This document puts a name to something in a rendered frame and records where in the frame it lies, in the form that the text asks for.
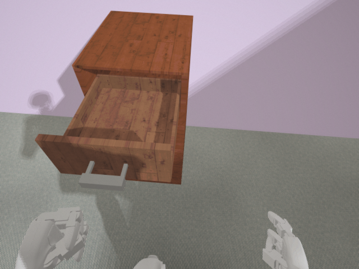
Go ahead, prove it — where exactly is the left robot thigh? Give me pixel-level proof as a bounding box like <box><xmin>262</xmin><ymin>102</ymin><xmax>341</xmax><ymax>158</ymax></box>
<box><xmin>133</xmin><ymin>258</ymin><xmax>165</xmax><ymax>269</ymax></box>

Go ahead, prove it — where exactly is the left robot hand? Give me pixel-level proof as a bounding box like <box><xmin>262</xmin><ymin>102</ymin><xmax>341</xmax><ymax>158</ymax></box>
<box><xmin>15</xmin><ymin>207</ymin><xmax>89</xmax><ymax>269</ymax></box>

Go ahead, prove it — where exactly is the cabinet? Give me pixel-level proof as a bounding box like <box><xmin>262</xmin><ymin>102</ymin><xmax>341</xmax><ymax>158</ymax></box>
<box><xmin>72</xmin><ymin>11</ymin><xmax>193</xmax><ymax>184</ymax></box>

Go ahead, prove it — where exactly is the right robot hand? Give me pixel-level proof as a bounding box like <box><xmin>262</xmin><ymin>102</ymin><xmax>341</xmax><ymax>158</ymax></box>
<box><xmin>263</xmin><ymin>211</ymin><xmax>309</xmax><ymax>269</ymax></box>

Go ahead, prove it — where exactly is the handle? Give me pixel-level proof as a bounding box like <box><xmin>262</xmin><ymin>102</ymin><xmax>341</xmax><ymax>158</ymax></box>
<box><xmin>79</xmin><ymin>161</ymin><xmax>128</xmax><ymax>191</ymax></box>

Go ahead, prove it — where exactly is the drawer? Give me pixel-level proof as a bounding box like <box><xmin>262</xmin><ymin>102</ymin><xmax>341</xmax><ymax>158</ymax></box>
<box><xmin>35</xmin><ymin>74</ymin><xmax>181</xmax><ymax>182</ymax></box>

